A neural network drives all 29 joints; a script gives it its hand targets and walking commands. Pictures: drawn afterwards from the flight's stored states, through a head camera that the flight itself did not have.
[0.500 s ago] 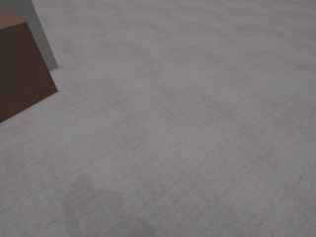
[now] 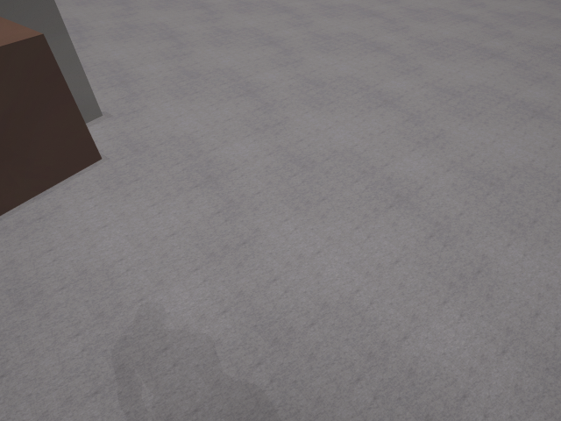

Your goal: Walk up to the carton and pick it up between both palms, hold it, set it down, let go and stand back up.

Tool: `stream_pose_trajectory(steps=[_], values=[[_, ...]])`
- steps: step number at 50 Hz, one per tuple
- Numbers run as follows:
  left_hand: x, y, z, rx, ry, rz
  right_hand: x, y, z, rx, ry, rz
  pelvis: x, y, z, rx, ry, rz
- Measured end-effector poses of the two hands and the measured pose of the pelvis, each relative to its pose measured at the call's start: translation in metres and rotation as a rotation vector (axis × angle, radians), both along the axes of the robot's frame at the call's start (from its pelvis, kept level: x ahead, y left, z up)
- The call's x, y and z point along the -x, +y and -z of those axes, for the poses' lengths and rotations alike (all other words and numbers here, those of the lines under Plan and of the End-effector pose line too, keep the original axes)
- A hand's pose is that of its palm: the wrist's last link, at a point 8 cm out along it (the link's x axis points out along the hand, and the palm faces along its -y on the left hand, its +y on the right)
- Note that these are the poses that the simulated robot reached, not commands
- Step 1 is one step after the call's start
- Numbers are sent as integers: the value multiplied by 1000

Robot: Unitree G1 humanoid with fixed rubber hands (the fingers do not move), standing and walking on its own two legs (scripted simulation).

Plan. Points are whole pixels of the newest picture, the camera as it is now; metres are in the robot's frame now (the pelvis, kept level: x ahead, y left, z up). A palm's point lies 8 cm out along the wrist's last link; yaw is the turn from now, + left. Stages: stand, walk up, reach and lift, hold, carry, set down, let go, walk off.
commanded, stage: stand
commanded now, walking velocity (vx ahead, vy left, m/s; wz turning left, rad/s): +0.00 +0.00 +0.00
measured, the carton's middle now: out of the picture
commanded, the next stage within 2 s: walk up in 0.48 s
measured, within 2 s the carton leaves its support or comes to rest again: neither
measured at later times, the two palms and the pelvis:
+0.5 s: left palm out of the picture -0.01 +0.19 -0.15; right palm out of the picture -0.02 -0.19 -0.15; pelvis +0.02 +0.00 +0.00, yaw +0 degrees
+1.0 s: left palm out of the picture +0.02 +0.32 -0.17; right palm (402, 394) +0.21 -0.19 -0.14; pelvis +0.09 +0.08 -0.03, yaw +18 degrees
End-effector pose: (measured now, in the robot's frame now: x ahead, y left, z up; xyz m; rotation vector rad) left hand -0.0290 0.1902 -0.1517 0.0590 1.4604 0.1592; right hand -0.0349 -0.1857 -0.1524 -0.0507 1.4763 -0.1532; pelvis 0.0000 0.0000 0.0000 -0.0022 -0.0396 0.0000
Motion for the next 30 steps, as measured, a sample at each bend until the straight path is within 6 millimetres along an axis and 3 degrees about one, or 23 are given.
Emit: stream_pose_trajectory(steps=[30], values=[[-23, 3, -1, -10, 10, 10, -24, -5, -1, 12, 9, -5, -21, -1, 0, -2, 5, 1]])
